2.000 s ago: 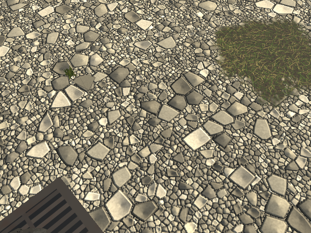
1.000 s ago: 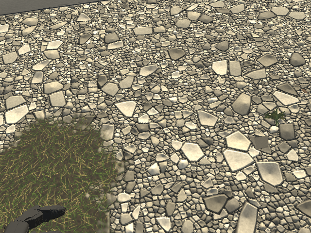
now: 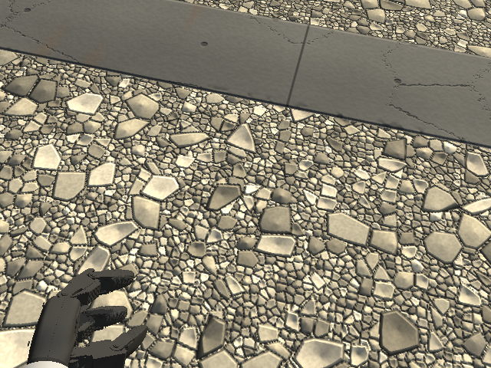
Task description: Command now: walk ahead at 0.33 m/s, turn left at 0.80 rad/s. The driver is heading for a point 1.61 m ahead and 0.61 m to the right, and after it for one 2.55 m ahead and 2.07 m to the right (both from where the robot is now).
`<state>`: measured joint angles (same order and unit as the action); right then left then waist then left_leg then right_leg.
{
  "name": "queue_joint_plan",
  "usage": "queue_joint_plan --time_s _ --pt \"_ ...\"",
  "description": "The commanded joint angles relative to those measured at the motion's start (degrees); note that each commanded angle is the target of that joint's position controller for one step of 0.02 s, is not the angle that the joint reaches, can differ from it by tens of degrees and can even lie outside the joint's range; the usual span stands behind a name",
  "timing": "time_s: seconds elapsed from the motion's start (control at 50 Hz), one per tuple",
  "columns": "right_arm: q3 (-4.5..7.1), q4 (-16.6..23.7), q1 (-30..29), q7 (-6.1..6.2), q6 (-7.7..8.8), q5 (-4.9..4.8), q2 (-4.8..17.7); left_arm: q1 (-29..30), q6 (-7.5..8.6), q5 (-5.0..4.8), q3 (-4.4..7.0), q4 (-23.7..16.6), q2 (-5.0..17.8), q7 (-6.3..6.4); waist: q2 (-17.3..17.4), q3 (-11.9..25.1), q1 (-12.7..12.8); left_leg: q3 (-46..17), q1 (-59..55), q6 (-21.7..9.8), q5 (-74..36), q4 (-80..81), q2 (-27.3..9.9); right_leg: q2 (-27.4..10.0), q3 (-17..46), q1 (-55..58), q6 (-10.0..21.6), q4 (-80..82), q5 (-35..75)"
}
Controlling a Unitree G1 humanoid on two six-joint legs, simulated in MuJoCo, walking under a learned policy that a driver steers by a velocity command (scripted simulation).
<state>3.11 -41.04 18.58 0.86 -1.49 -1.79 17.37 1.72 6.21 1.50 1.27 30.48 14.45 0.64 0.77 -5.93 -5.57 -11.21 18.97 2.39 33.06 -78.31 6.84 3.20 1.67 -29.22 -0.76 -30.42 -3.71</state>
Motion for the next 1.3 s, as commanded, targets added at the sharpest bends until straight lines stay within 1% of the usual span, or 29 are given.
queue_joint_plan --time_s 0.02,0.06,0.12,0.24,0.26,0.28,0.3,0.32,0.36,0.42,0.5,0.6,0.62,0.64,0.66,0.68,0.7,0.74,0.8,0.88,1.02,1.08,1.1,1.12,1.14,1.16,1.2,1.26,1.3 --pt "2.36 6.72 -0.02 0.47 -1.39 0.11 8.98 -8.52 -2.15 -0.22 1.65 -1.40 4.87 0.71 -2.52 15.23 5.88 4.89 19.44 4.03 -5.22 -6.18 -8.26 -18.78 17.66 29.79 13.40 7.21 21.53" --pt "0.48 7.81 -0.21 0.40 -0.83 0.59 2.64 -8.62 -1.64 0.15 2.19 2.20 6.42 -0.09 -5.00 9.65 3.74 5.71 14.64 2.96 -3.05 4.65 -8.87 -15.65 12.30 18.36 13.75 10.75 27.96" --pt "-1.62 6.19 -0.38 0.52 1.06 2.37 -1.45 -6.48 -0.98 -0.56 2.19 5.38 6.48 -1.42 -3.83 14.61 2.35 7.00 3.66 1.43 -9.24 24.84 -8.95 -14.76 8.51 14.69 14.94 11.58 37.70" --pt "0.00 7.71 -7.58 0.22 1.03 2.83 5.40 -7.47 -3.10 -3.39 3.81 7.42 11.72 -1.89 -5.75 11.93 2.27 8.02 -11.62 -2.70 -29.09 48.06 -5.63 -11.28 12.44 7.58 10.20 8.86 7.73" --pt "0.61 8.55 -7.48 0.60 0.79 3.29 7.30 -8.83 -3.32 -3.34 3.35 7.70 10.12 -1.82 -4.70 11.14 1.94 5.43 -15.03 -4.98 -30.94 51.37 -9.20 -8.98 13.14 4.30 7.23 6.39 -2.56" --pt "1.44 9.68 -6.38 1.43 0.18 4.18 11.46 -11.63 -3.42 -2.22 2.33 7.28 6.74 -2.01 4.39 13.62 3.14 -3.98 -20.96 -9.62 -40.38 52.36 -21.13 -4.05 9.53 -1.31 3.51 -3.75 -21.99" --pt "2.22 8.94 -6.05 1.50 -0.76 4.74 12.34 -15.58 -3.79 -3.45 2.23 6.91 6.23 -1.63 15.60 16.51 3.25 -12.29 -19.03 -17.54 -36.69 58.18 -32.04 0.11 -0.04 -5.71 0.85 -16.94 -33.12" --pt "1.76 9.08 -7.29 1.51 -0.53 4.35 10.01 -15.09 -4.52 -3.52 3.74 7.39 10.73 -1.03 12.38 13.03 2.22 -12.64 -14.38 -19.36 -31.87 60.75 -30.87 -2.66 0.51 -7.11 -1.13 -28.53 -31.72" --pt "0.50 9.52 -14.16 1.43 0.41 3.21 5.48 -19.13 -6.92 -3.47 5.05 9.46 11.39 0.46 8.62 9.03 5.97 -3.80 -10.17 -15.33 -28.21 61.22 -25.39 -4.90 0.82 -8.08 -3.23 -36.99 -26.30" --pt "0.51 8.79 -17.53 1.57 1.15 3.24 4.04 -19.60 -8.85 -2.87 4.93 8.29 8.75 1.35 6.99 7.66 7.20 4.93 -7.33 -14.38 -33.53 61.60 -23.19 -6.70 -0.87 -6.79 -5.76 -38.64 -19.89" --pt "1.94 6.99 -15.97 1.94 0.84 2.95 5.67 -14.61 -8.64 -2.74 3.53 4.27 5.28 -0.42 6.10 10.65 5.09 10.89 -10.84 -14.50 -38.73 59.48 -24.09 -8.71 -2.76 -1.00 -5.01 -22.84 -16.17" --pt "3.70 4.97 -15.31 0.90 1.03 0.76 8.06 -16.83 -9.50 -2.75 4.76 2.77 7.69 -2.28 6.94 11.60 6.85 14.57 -11.49 -11.14 -39.30 53.96 -26.86 -6.58 -6.98 8.80 -0.35 -7.11 -12.19" --pt "3.68 4.26 -14.76 0.66 1.16 0.30 7.01 -18.69 -9.72 -2.62 5.36 3.34 8.24 -1.98 5.35 11.56 7.82 16.86 -8.94 -8.25 -35.03 49.77 -25.48 -5.05 -7.18 13.43 1.46 -2.33 -8.06" --pt "3.46 2.76 -11.68 0.16 1.21 0.62 4.97 -21.41 -9.73 -2.10 6.61 4.06 11.08 -1.14 -1.53 10.63 8.34 20.43 -3.05 -4.00 -26.41 40.66 -21.38 -5.38 -2.16 19.79 4.40 4.00 1.69" --pt "2.59 5.33 -11.87 -0.17 1.15 3.31 2.02 -23.00 -9.40 -1.88 8.97 2.70 20.76 0.25 -22.59 9.17 6.73 24.79 16.60 2.76 1.02 20.56 -12.24 -20.70 21.87 29.52 12.92 7.08 27.13" --pt "2.49 8.09 -19.20 0.36 1.48 3.80 2.82 -22.29 -7.82 0.32 8.40 0.69 20.57 -0.27 -19.01 13.84 10.27 11.73 23.97 3.32 6.96 9.50 -6.53 -24.88 31.76 28.68 21.89 9.36 25.35" --pt "2.94 8.17 -21.31 0.77 1.52 2.61 4.35 -21.45 -6.55 0.45 7.94 1.14 18.56 -0.74 -11.73 13.94 10.76 7.85 25.45 1.62 2.88 6.46 -7.23 -22.68 27.32 28.95 20.43 10.44 19.00" --pt "3.38 6.27 -18.47 1.83 1.74 2.47 5.00 -15.28 -6.22 -2.33 6.92 0.71 14.84 0.15 -5.76 11.67 6.86 5.60 25.71 0.07 -6.88 10.13 -8.74 -17.64 21.38 26.66 14.54 9.61 11.99" --pt "3.55 4.88 -15.43 1.48 2.03 2.64 4.77 -11.29 -7.43 -2.33 5.87 -0.99 12.70 1.52 -7.36 13.00 4.56 5.70 19.61 1.14 -13.59 14.26 -6.32 -13.88 18.68 22.12 12.82 9.04 13.50" --pt "2.76 4.39 -16.42 0.96 2.33 2.07 3.17 -11.90 -7.98 -2.60 6.51 -1.15 14.08 2.28 -7.20 13.03 5.39 4.33 16.98 2.46 -16.28 27.11 -3.52 -11.84 21.93 21.73 12.19 8.16 7.45" --pt "3.24 4.05 -15.92 -0.23 3.50 1.56 5.10 -9.80 -8.98 -2.69 6.98 -2.43 14.59 1.61 -11.32 12.11 6.18 2.31 7.75 1.46 -15.45 40.90 -1.61 -9.35 31.03 18.01 11.23 6.26 3.50" --pt "3.81 2.21 -10.47 -0.83 4.19 1.69 6.32 -6.88 -9.21 -3.03 6.22 -2.95 12.96 1.41 -11.49 13.85 3.87 4.45 -3.03 -0.40 -24.43 54.26 -3.96 -6.83 29.57 17.00 8.55 1.74 3.66" --pt "4.00 2.37 -10.56 -0.84 4.09 2.42 7.67 -10.19 -9.19 -2.52 5.22 -2.20 10.14 1.35 -7.02 15.34 5.52 0.07 -9.36 -2.75 -29.98 57.00 -9.94 -3.95 26.08 14.17 6.36 -2.94 -5.79" --pt "4.05 4.11 -14.63 -0.55 3.47 3.62 10.83 -14.91 -9.03 -1.62 3.96 -1.66 6.58 1.25 8.75 14.30 9.89 -13.52 -12.65 -9.17 -39.31 60.17 -20.45 4.57 16.66 7.38 2.90 -12.95 -25.76" --pt "3.45 3.86 -13.13 -0.67 3.54 5.08 8.55 -13.61 -8.33 -1.10 4.85 -1.88 10.22 1.49 14.73 11.83 8.47 -25.83 -8.73 -18.55 -38.65 62.81 -26.60 5.92 13.67 2.62 -0.87 -24.65 -35.40" --pt "2.18 4.72 -15.27 -0.85 3.91 4.19 5.21 -14.54 -7.95 -0.95 5.41 -0.13 12.50 1.61 9.69 10.60 8.75 -23.95 -6.23 -19.24 -33.99 61.99 -25.81 3.21 15.24 3.54 -2.36 -29.97 -31.94" --pt "0.48 4.39 -17.30 -1.07 3.59 2.34 1.71 -13.20 -8.18 0.09 4.45 2.00 9.21 1.30 5.76 9.24 8.98 -14.60 -5.28 -13.49 -23.73 61.38 -18.04 -0.48 11.44 6.14 -4.87 -25.10 -26.41" --pt "2.99 4.28 -13.18 -0.36 1.26 0.81 9.24 -8.30 -7.13 -0.74 3.68 1.32 6.80 0.95 8.43 6.34 5.53 -12.59 -6.87 -11.84 -29.70 59.36 -12.49 0.57 3.87 7.45 -5.88 -12.46 -24.65" --pt "4.03 4.44 -9.52 0.07 0.37 0.80 11.26 -7.79 -6.44 -2.13 3.99 1.82 7.05 1.12 9.56 8.42 4.04 -16.53 -11.95 -12.71 -31.02 58.82 -13.28 2.22 3.95 7.63 -5.22 -7.18 -24.17"
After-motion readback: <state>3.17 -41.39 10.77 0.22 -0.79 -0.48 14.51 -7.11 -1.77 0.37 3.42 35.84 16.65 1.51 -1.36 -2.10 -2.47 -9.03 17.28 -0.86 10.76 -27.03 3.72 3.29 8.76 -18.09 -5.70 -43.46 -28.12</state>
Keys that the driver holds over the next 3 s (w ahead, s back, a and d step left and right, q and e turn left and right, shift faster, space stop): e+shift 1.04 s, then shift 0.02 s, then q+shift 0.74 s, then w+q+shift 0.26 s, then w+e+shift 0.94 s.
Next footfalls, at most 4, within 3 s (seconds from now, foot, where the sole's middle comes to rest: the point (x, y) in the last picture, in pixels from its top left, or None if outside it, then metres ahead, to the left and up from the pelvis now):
0.26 left None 0.20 0.11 -0.75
0.64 right None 0.14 -0.15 -0.75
1.10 left None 0.30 -0.01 -0.75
1.42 right None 0.09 -0.14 -0.75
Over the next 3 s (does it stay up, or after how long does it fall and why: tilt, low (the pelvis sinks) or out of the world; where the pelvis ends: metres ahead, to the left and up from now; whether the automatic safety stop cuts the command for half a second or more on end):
stays up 0.95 -0.23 0.02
